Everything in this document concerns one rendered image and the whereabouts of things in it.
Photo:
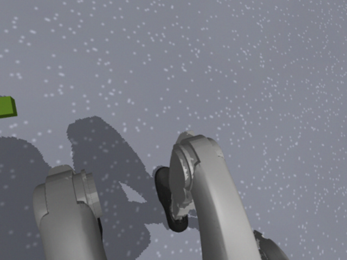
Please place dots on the small box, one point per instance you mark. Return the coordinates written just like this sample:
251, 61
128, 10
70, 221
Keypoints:
7, 107

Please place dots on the right robot foot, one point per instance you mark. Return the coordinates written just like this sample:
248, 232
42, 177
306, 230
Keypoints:
164, 195

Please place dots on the right robot hand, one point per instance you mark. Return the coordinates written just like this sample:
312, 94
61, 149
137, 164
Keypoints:
268, 249

